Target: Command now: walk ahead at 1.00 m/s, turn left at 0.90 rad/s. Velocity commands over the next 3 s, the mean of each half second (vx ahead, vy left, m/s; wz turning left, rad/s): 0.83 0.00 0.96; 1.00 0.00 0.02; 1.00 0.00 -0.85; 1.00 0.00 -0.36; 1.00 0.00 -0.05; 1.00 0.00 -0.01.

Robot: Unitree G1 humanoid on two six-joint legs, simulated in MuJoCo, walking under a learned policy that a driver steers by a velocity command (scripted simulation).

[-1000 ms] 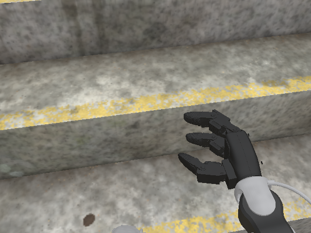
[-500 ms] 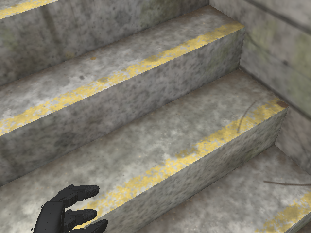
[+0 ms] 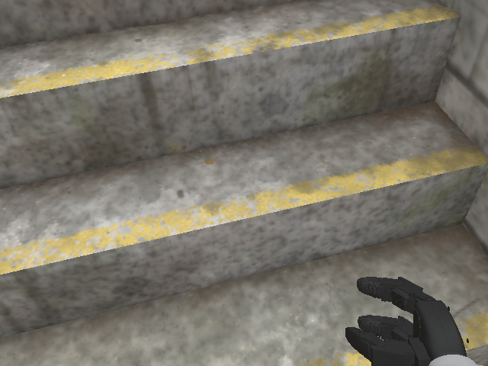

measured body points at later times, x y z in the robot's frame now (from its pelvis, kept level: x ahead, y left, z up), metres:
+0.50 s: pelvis +0.27 +0.05 +0.27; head +0.28 +0.05 +0.72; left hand +0.43 +0.32 +0.24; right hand +0.41 -0.18 +0.14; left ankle +0.13 +0.05 -0.34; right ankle +0.42 -0.04 -0.32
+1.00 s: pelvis +0.48 +0.27 +0.42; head +0.53 +0.32 +0.87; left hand +0.58 +0.60 +0.34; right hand +0.68 +0.08 +0.30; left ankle +0.35 +0.33 -0.32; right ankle +0.41 +0.12 +0.08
